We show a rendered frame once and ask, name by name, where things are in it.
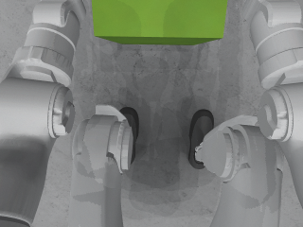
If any carton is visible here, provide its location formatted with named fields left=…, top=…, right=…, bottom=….
left=91, top=0, right=228, bottom=45

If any robot left forearm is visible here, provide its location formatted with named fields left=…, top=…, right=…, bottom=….
left=0, top=0, right=87, bottom=87

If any robot shin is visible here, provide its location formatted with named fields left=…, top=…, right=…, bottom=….
left=195, top=114, right=285, bottom=173
left=72, top=104, right=130, bottom=159

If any robot right upper arm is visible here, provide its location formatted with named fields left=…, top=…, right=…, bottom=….
left=257, top=82, right=303, bottom=209

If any left robot shin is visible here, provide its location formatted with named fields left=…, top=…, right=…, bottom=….
left=72, top=104, right=130, bottom=159

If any robot right forearm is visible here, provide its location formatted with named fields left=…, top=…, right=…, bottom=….
left=241, top=0, right=303, bottom=90

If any right robot shin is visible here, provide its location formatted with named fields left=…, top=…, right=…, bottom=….
left=195, top=114, right=285, bottom=173

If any robot left upper arm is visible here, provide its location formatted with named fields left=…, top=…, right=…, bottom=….
left=0, top=77, right=76, bottom=227

